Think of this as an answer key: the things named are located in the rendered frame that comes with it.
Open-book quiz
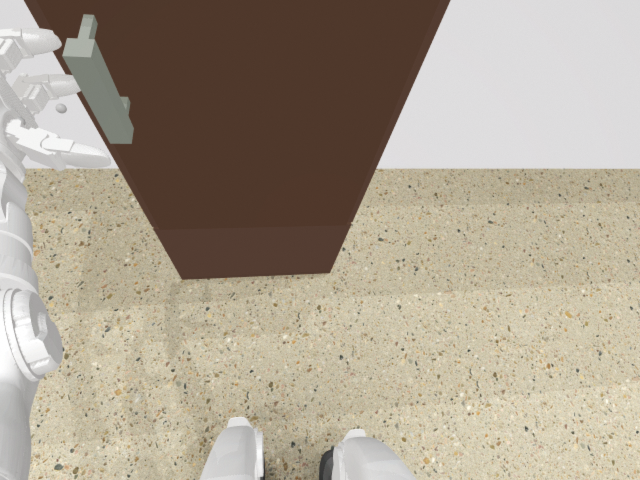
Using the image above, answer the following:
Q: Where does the robot left thigh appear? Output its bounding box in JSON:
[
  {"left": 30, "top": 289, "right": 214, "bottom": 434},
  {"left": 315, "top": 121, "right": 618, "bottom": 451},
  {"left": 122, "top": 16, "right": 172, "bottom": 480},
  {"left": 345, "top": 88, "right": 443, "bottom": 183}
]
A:
[{"left": 200, "top": 426, "right": 264, "bottom": 480}]

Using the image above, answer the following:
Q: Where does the handle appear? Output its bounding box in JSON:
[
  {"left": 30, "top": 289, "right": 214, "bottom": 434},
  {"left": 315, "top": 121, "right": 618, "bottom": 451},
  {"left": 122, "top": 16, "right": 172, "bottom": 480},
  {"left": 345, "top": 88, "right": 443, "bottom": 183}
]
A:
[{"left": 62, "top": 14, "right": 134, "bottom": 144}]

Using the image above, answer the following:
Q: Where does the right robot shin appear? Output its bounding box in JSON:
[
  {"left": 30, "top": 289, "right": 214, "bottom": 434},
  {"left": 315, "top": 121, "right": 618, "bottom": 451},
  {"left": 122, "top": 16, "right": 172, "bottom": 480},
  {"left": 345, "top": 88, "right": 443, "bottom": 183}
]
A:
[{"left": 332, "top": 429, "right": 366, "bottom": 480}]

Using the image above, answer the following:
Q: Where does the cupboard door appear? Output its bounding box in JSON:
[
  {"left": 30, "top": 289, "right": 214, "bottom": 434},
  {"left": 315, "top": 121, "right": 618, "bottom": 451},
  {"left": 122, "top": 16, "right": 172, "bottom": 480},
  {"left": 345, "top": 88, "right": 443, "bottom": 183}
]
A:
[{"left": 36, "top": 0, "right": 440, "bottom": 230}]

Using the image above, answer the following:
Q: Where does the robot left hand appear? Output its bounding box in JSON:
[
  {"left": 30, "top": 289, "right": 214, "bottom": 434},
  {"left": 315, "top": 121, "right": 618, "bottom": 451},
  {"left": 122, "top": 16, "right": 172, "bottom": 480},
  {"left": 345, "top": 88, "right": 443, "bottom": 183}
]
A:
[{"left": 0, "top": 27, "right": 111, "bottom": 171}]

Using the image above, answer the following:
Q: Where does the left robot forearm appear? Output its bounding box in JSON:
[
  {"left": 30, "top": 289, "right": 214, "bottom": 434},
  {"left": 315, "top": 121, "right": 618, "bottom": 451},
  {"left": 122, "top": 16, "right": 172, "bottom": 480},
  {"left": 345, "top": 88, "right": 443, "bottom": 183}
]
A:
[{"left": 0, "top": 143, "right": 39, "bottom": 296}]

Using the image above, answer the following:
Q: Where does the left robot upper arm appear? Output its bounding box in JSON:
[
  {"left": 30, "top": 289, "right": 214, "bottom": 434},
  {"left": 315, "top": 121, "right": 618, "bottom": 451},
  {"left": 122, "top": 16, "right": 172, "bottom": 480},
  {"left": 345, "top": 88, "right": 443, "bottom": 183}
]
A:
[{"left": 0, "top": 288, "right": 63, "bottom": 480}]

